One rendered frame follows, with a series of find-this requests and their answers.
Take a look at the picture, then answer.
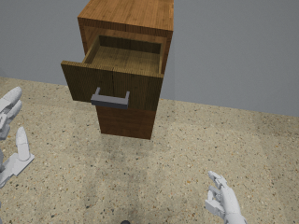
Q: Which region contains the left robot hand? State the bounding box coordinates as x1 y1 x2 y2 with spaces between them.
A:
0 86 35 189

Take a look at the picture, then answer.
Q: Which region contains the right robot hand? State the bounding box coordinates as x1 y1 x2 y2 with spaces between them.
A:
205 171 241 220

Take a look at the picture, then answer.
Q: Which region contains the cabinet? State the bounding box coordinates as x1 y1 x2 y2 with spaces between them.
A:
77 0 174 140

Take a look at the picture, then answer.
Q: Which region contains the handle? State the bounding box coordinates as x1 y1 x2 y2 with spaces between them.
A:
91 87 130 110

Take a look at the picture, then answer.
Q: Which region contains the right robot forearm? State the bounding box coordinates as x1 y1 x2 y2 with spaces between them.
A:
223 213 248 224

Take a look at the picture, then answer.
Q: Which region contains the drawer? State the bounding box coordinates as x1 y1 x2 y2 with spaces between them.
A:
61 34 164 112

